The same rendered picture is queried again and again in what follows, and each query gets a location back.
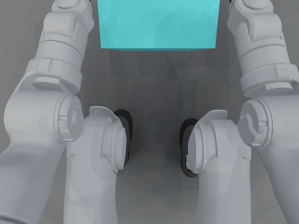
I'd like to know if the robot right upper arm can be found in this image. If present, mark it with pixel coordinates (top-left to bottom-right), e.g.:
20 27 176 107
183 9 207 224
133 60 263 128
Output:
237 94 299 224

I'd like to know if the right robot forearm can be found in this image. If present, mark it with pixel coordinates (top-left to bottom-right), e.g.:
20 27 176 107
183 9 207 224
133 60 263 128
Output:
227 0 299 99

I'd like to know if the right robot foot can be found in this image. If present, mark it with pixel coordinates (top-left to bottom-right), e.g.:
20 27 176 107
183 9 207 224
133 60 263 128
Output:
179 119 199 177

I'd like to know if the right robot thigh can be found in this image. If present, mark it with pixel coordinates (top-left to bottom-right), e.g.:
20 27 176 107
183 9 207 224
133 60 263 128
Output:
189 119 251 224

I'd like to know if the left robot forearm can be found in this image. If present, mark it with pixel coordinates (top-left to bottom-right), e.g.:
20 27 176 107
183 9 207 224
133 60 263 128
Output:
4 0 94 130

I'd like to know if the robot left upper arm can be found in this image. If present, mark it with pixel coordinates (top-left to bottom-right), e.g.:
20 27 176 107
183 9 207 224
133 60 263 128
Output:
0 89 85 224

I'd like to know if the carton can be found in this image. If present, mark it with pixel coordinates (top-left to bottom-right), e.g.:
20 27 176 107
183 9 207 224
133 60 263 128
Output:
97 0 220 52

